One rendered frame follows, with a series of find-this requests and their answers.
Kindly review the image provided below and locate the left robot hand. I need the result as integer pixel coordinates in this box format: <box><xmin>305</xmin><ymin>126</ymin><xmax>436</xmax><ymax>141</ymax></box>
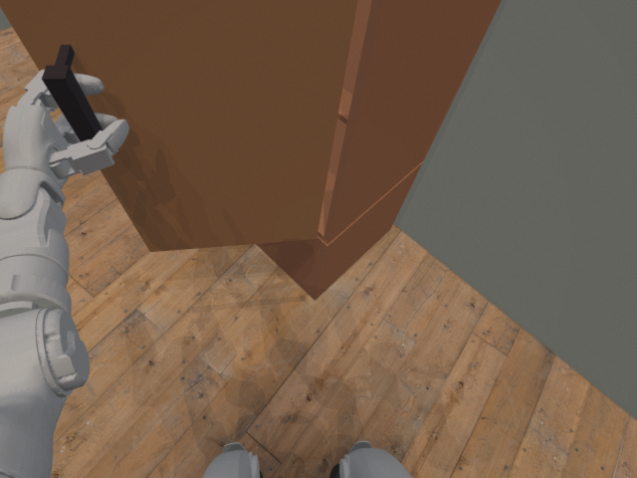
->
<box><xmin>3</xmin><ymin>69</ymin><xmax>129</xmax><ymax>190</ymax></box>

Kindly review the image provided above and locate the handle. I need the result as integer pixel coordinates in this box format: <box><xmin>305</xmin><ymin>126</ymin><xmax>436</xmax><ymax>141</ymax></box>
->
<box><xmin>42</xmin><ymin>45</ymin><xmax>103</xmax><ymax>142</ymax></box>

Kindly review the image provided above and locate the left robot forearm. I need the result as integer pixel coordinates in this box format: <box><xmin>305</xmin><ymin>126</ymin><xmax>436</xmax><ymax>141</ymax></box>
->
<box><xmin>0</xmin><ymin>168</ymin><xmax>72</xmax><ymax>318</ymax></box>

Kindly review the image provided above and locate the robot right thigh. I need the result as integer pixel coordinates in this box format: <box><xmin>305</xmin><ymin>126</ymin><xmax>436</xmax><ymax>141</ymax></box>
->
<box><xmin>339</xmin><ymin>448</ymin><xmax>413</xmax><ymax>478</ymax></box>

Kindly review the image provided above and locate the robot right shin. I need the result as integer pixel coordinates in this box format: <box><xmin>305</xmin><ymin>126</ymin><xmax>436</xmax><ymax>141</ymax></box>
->
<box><xmin>348</xmin><ymin>441</ymin><xmax>372</xmax><ymax>454</ymax></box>

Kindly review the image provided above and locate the cupboard door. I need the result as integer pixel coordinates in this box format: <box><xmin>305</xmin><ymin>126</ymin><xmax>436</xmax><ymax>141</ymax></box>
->
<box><xmin>0</xmin><ymin>0</ymin><xmax>358</xmax><ymax>252</ymax></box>

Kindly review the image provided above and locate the left robot upper arm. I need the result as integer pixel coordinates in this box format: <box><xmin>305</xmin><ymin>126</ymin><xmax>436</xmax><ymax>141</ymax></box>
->
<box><xmin>0</xmin><ymin>308</ymin><xmax>90</xmax><ymax>478</ymax></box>

